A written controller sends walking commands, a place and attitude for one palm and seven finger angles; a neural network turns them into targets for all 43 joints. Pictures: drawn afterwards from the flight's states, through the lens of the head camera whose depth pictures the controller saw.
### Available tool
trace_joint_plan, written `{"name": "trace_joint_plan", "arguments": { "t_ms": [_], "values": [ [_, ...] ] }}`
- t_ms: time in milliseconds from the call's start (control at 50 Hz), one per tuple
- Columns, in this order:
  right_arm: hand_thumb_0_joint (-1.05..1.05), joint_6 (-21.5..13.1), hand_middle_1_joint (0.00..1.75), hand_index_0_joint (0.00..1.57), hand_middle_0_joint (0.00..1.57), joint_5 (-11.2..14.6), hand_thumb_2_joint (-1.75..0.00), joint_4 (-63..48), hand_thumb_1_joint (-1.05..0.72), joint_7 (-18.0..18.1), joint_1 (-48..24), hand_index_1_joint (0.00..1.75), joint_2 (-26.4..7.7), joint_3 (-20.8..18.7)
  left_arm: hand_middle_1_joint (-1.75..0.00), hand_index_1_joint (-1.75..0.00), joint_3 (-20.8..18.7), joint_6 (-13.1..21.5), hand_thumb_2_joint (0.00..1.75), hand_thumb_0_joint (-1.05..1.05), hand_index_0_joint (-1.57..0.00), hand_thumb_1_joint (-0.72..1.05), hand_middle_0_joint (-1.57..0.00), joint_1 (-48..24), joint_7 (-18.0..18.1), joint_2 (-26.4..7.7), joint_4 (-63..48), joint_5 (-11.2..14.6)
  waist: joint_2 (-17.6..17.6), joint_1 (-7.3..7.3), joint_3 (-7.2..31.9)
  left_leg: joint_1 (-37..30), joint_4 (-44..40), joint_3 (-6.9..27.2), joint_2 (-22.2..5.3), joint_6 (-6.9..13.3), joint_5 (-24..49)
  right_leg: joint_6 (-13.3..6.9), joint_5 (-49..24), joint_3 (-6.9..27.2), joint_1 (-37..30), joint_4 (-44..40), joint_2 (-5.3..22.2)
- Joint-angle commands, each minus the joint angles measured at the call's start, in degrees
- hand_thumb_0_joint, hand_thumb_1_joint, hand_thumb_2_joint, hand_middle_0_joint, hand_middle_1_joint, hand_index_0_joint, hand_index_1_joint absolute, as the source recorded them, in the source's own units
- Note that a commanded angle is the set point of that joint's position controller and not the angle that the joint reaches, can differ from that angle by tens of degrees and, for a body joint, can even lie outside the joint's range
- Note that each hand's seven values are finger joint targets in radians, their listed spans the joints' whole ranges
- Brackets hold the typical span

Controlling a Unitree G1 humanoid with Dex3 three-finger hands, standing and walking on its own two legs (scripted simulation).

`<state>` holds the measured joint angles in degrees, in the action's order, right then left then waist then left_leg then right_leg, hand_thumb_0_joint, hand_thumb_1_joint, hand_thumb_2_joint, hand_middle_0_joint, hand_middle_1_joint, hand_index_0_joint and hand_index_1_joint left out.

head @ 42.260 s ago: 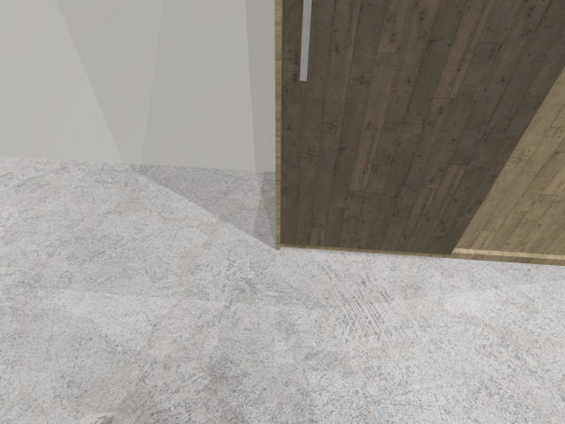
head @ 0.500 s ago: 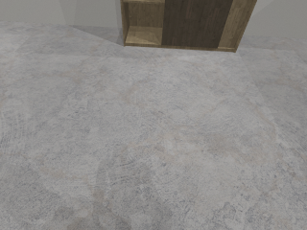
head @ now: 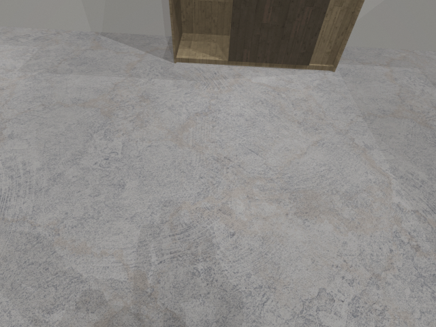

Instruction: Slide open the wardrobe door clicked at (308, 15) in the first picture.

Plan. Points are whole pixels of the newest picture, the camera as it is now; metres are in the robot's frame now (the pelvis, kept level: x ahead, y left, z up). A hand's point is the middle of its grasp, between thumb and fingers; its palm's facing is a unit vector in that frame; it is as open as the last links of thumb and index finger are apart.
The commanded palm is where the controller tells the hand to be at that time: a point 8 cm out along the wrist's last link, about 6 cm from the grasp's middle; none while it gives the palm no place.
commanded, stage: look to check the result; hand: left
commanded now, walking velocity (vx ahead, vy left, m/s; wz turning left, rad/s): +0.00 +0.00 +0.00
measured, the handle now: out of the picture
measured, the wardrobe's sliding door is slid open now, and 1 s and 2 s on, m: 0.48 0.48 0.48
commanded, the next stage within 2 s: none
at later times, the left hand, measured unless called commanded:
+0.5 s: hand out of the picture +0.00 +0.16 -0.18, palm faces +0.01 -0.99 -0.15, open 7.3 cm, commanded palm none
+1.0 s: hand out of the picture +0.03 +0.18 -0.18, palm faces +0.00 -0.98 -0.20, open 7.3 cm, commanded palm none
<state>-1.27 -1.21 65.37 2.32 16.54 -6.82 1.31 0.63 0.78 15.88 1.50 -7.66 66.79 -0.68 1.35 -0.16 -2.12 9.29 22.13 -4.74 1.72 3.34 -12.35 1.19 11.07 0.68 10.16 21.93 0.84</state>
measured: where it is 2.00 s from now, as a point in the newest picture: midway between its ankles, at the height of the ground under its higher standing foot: outside the picture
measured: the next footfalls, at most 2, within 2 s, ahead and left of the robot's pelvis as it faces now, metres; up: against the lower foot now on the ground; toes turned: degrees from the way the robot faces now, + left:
none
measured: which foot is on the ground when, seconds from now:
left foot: down 0.00-1.00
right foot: down 0.00-1.00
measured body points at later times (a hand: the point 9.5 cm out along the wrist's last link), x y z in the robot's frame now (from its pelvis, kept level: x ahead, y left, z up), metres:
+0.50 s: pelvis +0.01 -0.01 +0.00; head +0.02 +0.01 +0.45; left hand +0.00 +0.21 -0.17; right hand +0.00 -0.23 -0.15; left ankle +0.00 +0.08 -0.74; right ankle +0.01 -0.13 -0.74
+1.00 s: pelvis +0.01 -0.01 +0.00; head +0.02 +0.00 +0.45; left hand +0.03 +0.23 -0.16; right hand +0.03 -0.25 -0.15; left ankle +0.00 +0.08 -0.74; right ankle +0.01 -0.13 -0.74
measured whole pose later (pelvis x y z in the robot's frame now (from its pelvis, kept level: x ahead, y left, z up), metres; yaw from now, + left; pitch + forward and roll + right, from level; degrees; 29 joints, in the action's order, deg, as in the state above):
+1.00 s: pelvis +0.01 -0.01 +0.00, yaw +0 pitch -1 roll +0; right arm -1.7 -1.3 65.8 1.9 12.7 -11.3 1.0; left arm -0.1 1.4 12.2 0.7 -12.1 66.6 -0.6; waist 1.3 -0.3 -2.2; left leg 6.8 19.5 -4.2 1.2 2.5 -11.8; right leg 0.5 10.5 0.3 7.4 19.0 0.2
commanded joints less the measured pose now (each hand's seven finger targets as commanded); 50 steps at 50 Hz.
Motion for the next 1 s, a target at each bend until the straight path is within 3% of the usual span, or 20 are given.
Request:
{"name": "trace_joint_plan", "arguments": {
  "t_ms": [0, 120, 280, 560, 640, 760, 980],
  "values": [
    [0.00, -0.6, 0.30, 0.20, 0.20, 0.3, -0.90, -0.5, -0.90, 0.5, 4.4, 0.30, -6.1, -1.1, -0.30, -0.30, -0.5, 0.4, 0.90, 0.00, -0.20, 0.90, -0.20, 4.2, 0.3, -4.6, -0.9, -0.2, -1.5, 0.22, -2.2, 0.5, -6.0, 8.6, -8.4, -0.7, 5.9, -2.3, -3.3, 5.2, 1.2, -3.1, 4.8],
    [0.00, -0.8, 0.30, 0.20, 0.20, 0.4, -0.90, -0.4, -0.90, 0.5, 4.3, 0.30, -6.7, -1.1, -0.30, -0.30, -0.6, 0.7, 0.90, 0.00, -0.20, 0.90, -0.20, 4.3, 0.3, -5.1, -1.0, -0.1, -0.9, 0.10, -1.1, -1.2, -5.1, 8.6, -8.5, -0.8, 9.3, -2.5, -5.7, 5.6, 0.8, -3.1, 5.0],
    [0.00, -0.6, 0.30, 0.20, 0.20, 0.3, -0.90, 0.0, -0.90, 0.5, 3.9, 0.30, -6.7, -1.1, -0.30, -0.30, -0.6, 0.6, 0.90, 0.00, -0.20, 0.90, -0.20, 3.6, 0.3, -5.3, -0.9, -0.1, -1.0, 0.10, -3.3, 0.0, -6.1, 8.5, -8.5, -0.9, 6.9, -2.5, -4.4, 5.5, 0.9, -3.9, 5.0],
    [0.00, -0.9, 0.30, 0.20, 0.20, 0.2, -0.90, -0.2, -0.90, 0.5, 2.4, 0.30, -8.5, -1.4, -0.30, -0.30, -1.0, 0.9, 0.90, 0.00, -0.20, 0.90, -0.20, 2.2, 0.1, -7.1, -1.2, -0.1, -1.8, 0.05, -1.7, -1.3, -5.9, 8.5, -8.7, -0.9, 8.3, -2.8, -5.9, 5.9, -0.2, -4.3, 5.3],
    [0.00, -1.0, 0.30, 0.20, 0.20, 0.3, -0.90, -0.3, -0.90, 0.5, 1.7, 0.30, -9.5, -1.5, -0.30, -0.30, -1.2, 1.1, 0.90, 0.00, -0.20, 0.90, -0.20, 1.6, 0.0, -8.1, -1.3, 0.0, -0.7, 0.04, -0.6, -2.0, -5.7, 8.7, -8.9, -0.8, 9.4, -3.0, -6.9, 5.6, -0.8, -4.2, 5.5],
    [0.00, -0.9, 0.30, 0.20, 0.20, 0.2, -0.90, -0.4, -0.90, 0.4, 0.6, 0.30, -10.5, -1.5, -0.30, -0.30, -1.2, 1.0, 0.90, 0.00, -0.20, 0.90, -0.20, 0.5, -0.2, -9.0, -1.5, -0.1, -1.5, 0.06, -1.9, -1.3, -6.7, 8.8, -8.9, -1.0, 7.9, -2.9, -5.7, 5.8, -0.6, -4.8, 5.4],
    [0.00, -1.2, 0.30, 0.20, 0.20, 0.2, -0.90, -1.2, -0.90, 0.1, -2.4, 0.30, -13.7, -1.9, -0.30, -0.30, -1.8, 1.4, 0.90, 0.00, -0.20, 0.90, -0.20, -2.4, -0.5, -12.1, -2.3, -0.1, -1.6, 0.08, 0.0, -2.5, -7.2, 9.1, -9.3, -1.1, 9.3, -3.0, -7.1, 6.1, -1.9, -5.6, 5.9]
  ]
}}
